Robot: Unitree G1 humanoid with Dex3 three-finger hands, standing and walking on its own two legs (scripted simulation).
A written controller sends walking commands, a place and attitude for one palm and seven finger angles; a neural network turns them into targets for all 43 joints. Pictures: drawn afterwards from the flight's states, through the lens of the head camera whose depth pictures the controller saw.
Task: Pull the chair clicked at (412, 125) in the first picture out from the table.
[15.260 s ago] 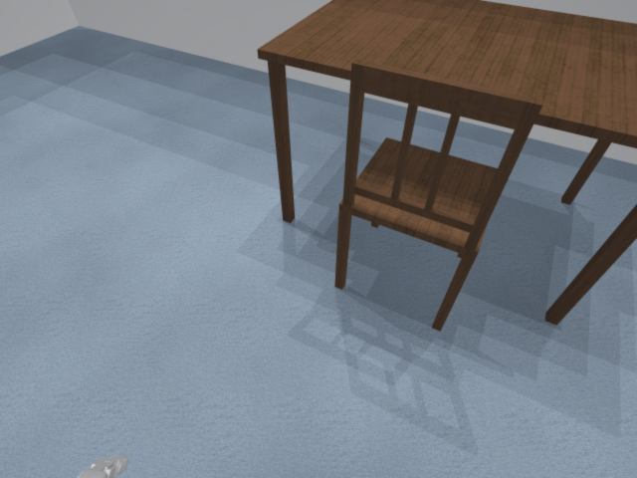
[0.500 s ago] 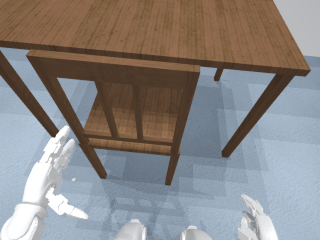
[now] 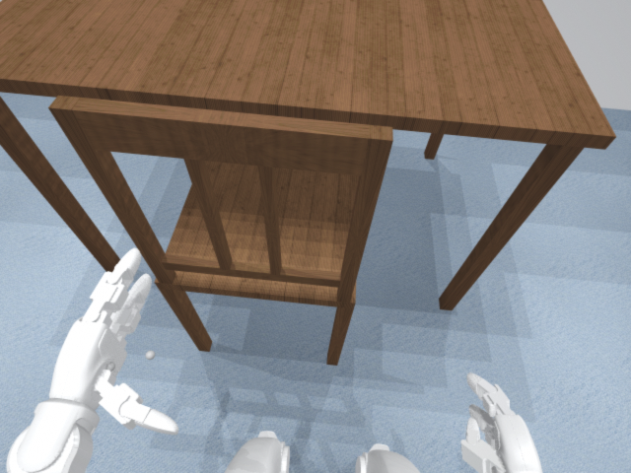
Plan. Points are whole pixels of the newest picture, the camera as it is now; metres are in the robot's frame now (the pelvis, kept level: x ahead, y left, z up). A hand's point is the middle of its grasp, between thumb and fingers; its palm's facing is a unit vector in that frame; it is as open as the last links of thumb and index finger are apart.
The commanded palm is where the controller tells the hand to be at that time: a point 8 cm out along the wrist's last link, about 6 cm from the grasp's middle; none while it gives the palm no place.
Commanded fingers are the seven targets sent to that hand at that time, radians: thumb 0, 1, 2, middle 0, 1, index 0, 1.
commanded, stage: aim the fingers beside a spindle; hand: left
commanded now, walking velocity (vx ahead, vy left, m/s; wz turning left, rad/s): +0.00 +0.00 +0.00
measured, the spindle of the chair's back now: (212, 219) +0.48 +0.19 -0.03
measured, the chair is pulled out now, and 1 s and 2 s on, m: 0.00 0.00 0.00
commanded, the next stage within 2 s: push the fingers through the gap in 1.92 s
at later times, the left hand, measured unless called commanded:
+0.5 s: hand (171, 330) +0.28 +0.19 +0.02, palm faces -0.07 -1.00 -0.05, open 16.9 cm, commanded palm +0.26 +0.25 +0.02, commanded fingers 0.00 -0.50 0.30 -0.06 -0.08 -0.06 -0.08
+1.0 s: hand (191, 311) +0.31 +0.18 +0.00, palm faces -0.07 -1.00 -0.04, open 16.9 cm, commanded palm +0.30 +0.23 +0.00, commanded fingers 0.00 -0.50 0.30 -0.06 -0.08 -0.06 -0.08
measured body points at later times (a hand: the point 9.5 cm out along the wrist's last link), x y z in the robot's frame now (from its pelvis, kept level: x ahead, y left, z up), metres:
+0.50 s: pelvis +0.00 +0.00 -0.01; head +0.09 +0.01 +0.43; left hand +0.28 +0.25 +0.02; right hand +0.16 -0.25 -0.10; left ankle +0.02 +0.08 -0.66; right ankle +0.02 -0.10 -0.66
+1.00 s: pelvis -0.01 +0.00 -0.02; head +0.09 +0.01 +0.41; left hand +0.31 +0.24 +0.00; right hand +0.15 -0.25 -0.12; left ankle +0.02 +0.08 -0.66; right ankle +0.02 -0.10 -0.66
